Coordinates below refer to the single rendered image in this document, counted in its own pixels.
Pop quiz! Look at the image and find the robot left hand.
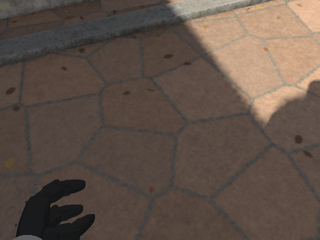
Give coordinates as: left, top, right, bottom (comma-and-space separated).
15, 179, 95, 240

